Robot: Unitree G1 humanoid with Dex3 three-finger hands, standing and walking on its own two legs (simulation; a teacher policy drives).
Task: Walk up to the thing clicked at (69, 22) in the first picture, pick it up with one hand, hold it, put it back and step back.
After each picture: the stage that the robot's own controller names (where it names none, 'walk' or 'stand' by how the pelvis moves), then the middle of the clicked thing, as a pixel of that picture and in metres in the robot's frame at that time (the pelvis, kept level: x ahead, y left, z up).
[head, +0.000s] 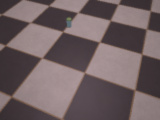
stand; (69, 22) +1.78 +0.17 -0.72
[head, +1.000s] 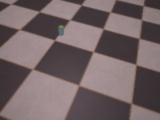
walk; (61, 30) +1.65 +0.18 -0.72
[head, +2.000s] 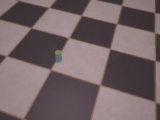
walk; (58, 56) +1.10 +0.20 -0.72
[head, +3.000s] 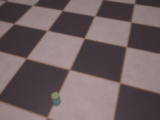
walk; (56, 98) +0.65 +0.23 -0.70
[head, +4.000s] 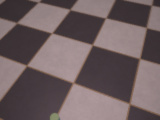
stand; (55, 119) +0.41 +0.22 -0.69
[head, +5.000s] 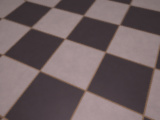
walk; out of the picture +0.38 +0.15 -0.71
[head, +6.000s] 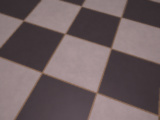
stand; out of the picture +0.24 -0.04 -0.68
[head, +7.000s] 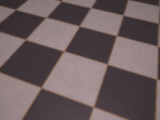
stand; out of the picture +0.25 -0.01 -0.72
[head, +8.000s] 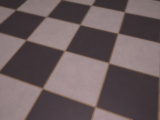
stand; out of the picture +0.23 +0.00 -0.72
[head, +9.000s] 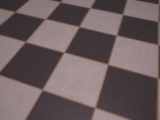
stand; out of the picture +0.24 -0.02 -0.73
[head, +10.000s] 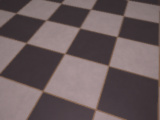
stand; out of the picture +0.24 -0.02 -0.73
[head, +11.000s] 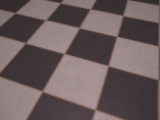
go down; out of the picture +0.23 -0.02 -0.73
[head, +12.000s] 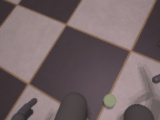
go down; (109, 101) +0.31 -0.02 -0.47
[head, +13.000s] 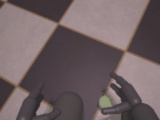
go down; (105, 103) +0.31 -0.02 -0.42
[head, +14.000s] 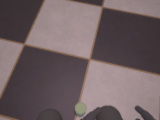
go down; (80, 109) +0.30 -0.01 -0.51
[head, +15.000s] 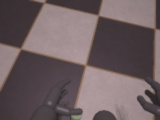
go down; (76, 114) +0.30 -0.01 -0.52
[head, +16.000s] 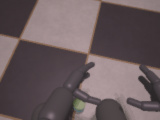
go down; (79, 105) +0.32 -0.01 -0.45
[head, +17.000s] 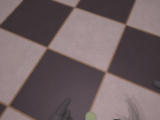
go down; (90, 118) +0.29 -0.02 -0.54
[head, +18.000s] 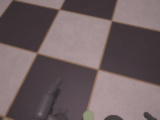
go down; (88, 117) +0.30 -0.02 -0.54
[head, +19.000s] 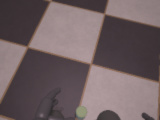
go down; (81, 112) +0.29 -0.01 -0.54
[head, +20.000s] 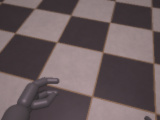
go down; out of the picture +0.27 -0.03 -0.66
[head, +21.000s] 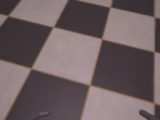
go down; out of the picture +0.27 -0.02 -0.61
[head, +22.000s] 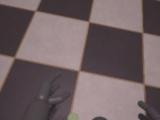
go down; (72, 119) +0.28 -0.01 -0.57
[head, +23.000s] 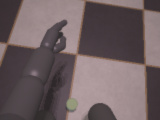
go down; (71, 104) +0.30 +0.00 -0.54
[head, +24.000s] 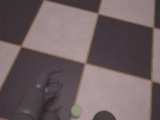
go down; (76, 111) +0.30 -0.01 -0.55
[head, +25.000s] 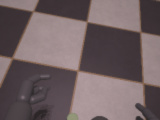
go down; (72, 119) +0.29 -0.02 -0.55
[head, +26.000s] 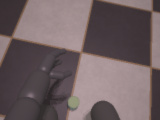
go down; (73, 103) +0.31 +0.00 -0.50
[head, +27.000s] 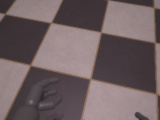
lift; out of the picture +0.29 -0.02 -0.58
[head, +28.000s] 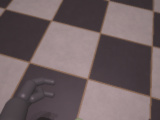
rest palm; out of the picture +0.28 -0.02 -0.63
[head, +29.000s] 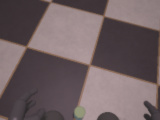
go down; (79, 113) +0.30 +0.00 -0.53
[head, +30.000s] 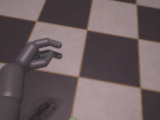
go down; out of the picture +0.29 -0.01 -0.63
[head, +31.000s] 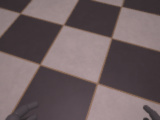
lift; out of the picture +0.29 -0.02 -0.59
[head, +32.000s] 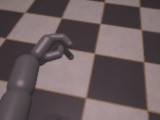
go down; out of the picture +0.27 -0.01 -0.69
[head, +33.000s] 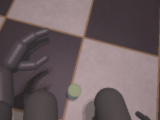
go down; (73, 91) +0.34 +0.00 -0.39
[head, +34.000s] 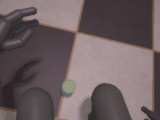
go down; (68, 88) +0.35 +0.01 -0.36
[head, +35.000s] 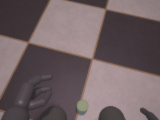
go down; (82, 107) +0.33 +0.00 -0.50
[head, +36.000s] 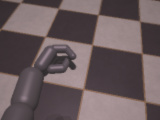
go down; out of the picture +0.29 -0.01 -0.66
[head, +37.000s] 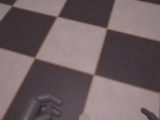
hold; out of the picture +0.31 -0.01 -0.57
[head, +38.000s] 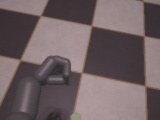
go down; (75, 119) +0.30 -0.01 -0.59
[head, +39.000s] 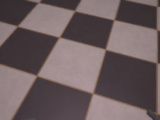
hold; out of the picture +0.28 -0.02 -0.63
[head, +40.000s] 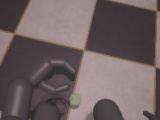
go down; (75, 100) +0.33 +0.00 -0.47
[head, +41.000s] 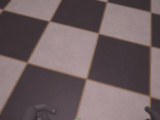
hold; out of the picture +0.30 -0.02 -0.59
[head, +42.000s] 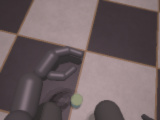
go down; (76, 100) +0.33 +0.00 -0.48
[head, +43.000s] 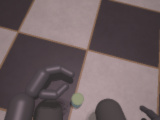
open; (77, 100) +0.33 +0.00 -0.45
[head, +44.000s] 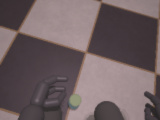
withdraw; (74, 101) +0.34 +0.00 -0.46
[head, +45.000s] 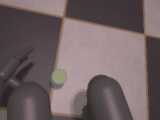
rise; (58, 78) +0.37 +0.04 -0.29
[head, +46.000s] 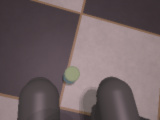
stand; (71, 75) +0.36 +0.03 -0.31
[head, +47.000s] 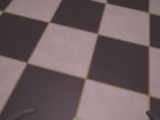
stand; out of the picture +0.31 -0.01 -0.59
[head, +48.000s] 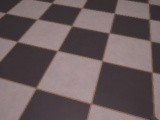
hold; out of the picture +0.29 -0.01 -0.65
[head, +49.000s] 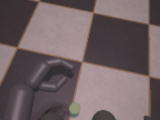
withdraw; (74, 109) +0.32 +0.00 -0.53
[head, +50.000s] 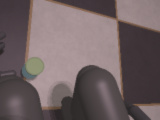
rise; (32, 68) +0.38 +0.07 -0.25
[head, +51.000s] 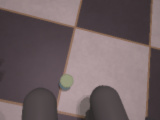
withdraw; (66, 82) +0.37 +0.03 -0.40
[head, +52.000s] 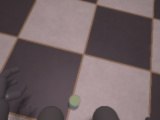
withdraw; (74, 101) +0.34 +0.01 -0.51
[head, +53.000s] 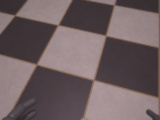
rise; out of the picture +0.32 -0.01 -0.59
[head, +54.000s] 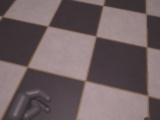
lower; out of the picture +0.31 -0.01 -0.62
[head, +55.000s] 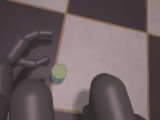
withdraw; (58, 73) +0.39 +0.04 -0.28
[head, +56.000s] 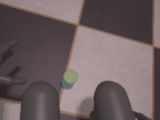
hold; (69, 79) +0.39 +0.03 -0.32
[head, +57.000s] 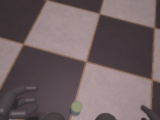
stand; (76, 108) +0.33 +0.00 -0.54
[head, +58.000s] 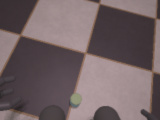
withdraw; (75, 100) +0.35 +0.01 -0.51
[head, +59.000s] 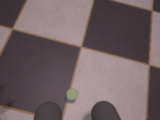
withdraw; (71, 95) +0.35 +0.01 -0.49
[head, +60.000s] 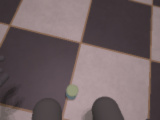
withdraw; (71, 92) +0.37 +0.01 -0.46
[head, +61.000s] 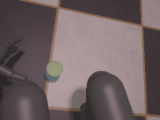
rise; (53, 71) +0.39 +0.04 -0.27
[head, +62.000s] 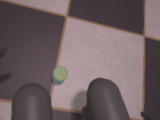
rise; (59, 75) +0.38 +0.03 -0.34
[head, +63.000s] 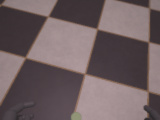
stand; (75, 119) +0.32 -0.01 -0.58
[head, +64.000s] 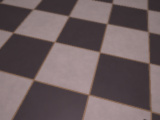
hold; out of the picture +0.31 -0.01 -0.65
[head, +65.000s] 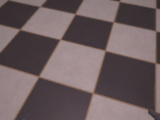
stand; out of the picture +0.31 -0.01 -0.65
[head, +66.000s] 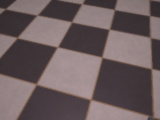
stand; out of the picture +0.30 -0.02 -0.66
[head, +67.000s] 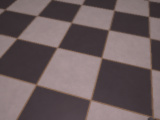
stand; out of the picture +0.31 -0.02 -0.66
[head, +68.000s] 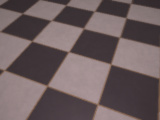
stand; out of the picture +0.32 -0.03 -0.72
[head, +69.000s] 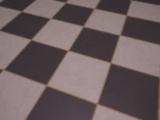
stand; out of the picture +0.30 -0.02 -0.73
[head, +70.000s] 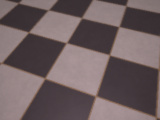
walk; out of the picture +0.31 -0.01 -0.72
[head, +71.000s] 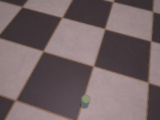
walk; (85, 101) +0.48 -0.05 -0.70
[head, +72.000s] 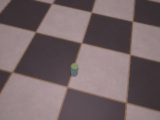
walk; (74, 69) +0.77 +0.04 -0.70
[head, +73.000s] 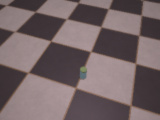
stand; (83, 72) +0.93 +0.00 -0.71
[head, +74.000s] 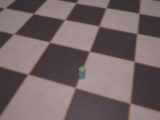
stand; (82, 72) +0.94 +0.01 -0.73
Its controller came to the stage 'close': no
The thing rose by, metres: 0.00
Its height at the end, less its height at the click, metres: +0.00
